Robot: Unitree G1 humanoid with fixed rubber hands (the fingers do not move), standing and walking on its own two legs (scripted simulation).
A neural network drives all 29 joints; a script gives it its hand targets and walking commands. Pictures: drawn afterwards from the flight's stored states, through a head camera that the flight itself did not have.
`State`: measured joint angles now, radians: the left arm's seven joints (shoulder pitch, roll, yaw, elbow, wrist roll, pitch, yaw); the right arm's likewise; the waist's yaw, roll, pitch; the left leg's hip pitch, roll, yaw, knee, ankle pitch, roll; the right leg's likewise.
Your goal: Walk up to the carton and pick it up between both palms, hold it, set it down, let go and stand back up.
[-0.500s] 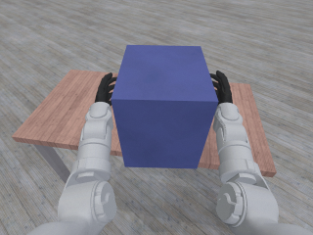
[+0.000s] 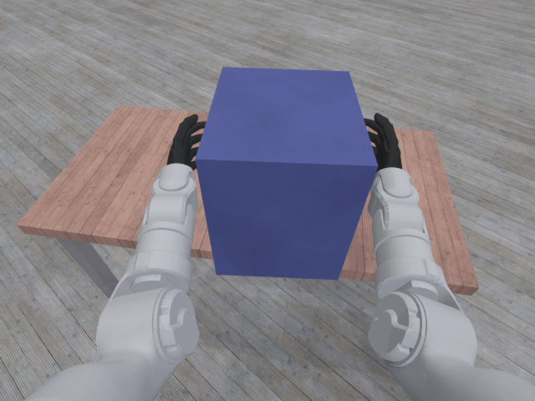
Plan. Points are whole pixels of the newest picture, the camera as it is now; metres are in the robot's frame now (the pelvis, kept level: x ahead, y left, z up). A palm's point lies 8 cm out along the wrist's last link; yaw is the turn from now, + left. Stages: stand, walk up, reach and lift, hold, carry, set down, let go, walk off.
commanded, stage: set down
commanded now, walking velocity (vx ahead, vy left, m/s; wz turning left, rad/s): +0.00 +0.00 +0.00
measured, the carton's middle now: (281, 175) +0.47 -0.05 +0.08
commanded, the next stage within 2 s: none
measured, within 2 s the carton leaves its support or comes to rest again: rests again in 0.92 s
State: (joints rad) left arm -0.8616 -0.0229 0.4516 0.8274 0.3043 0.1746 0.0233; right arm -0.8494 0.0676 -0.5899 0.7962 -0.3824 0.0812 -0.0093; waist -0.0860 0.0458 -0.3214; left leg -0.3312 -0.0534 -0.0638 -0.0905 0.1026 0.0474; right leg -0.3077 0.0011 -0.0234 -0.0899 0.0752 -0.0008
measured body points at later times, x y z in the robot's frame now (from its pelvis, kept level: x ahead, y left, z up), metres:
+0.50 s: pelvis +0.02 +0.00 +0.00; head +0.08 +0.00 +0.44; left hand +0.49 +0.10 +0.10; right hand +0.45 -0.21 +0.10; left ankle +0.00 +0.09 -0.75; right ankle -0.01 -0.12 -0.75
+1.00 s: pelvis +0.02 +0.00 -0.01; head +0.09 +0.00 +0.44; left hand +0.51 +0.10 +0.09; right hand +0.46 -0.21 +0.09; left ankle +0.00 +0.09 -0.75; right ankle -0.01 -0.12 -0.75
